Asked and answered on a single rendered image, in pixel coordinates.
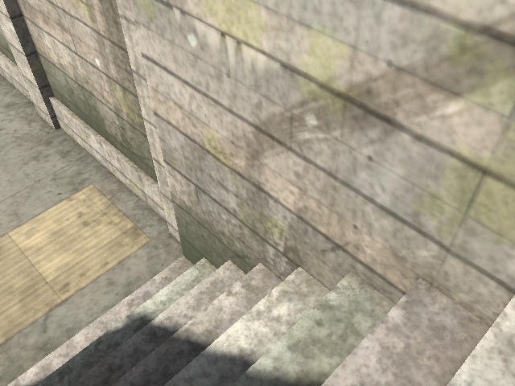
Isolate stairs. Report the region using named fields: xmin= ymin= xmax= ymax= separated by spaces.
xmin=7 ymin=256 xmax=515 ymax=386

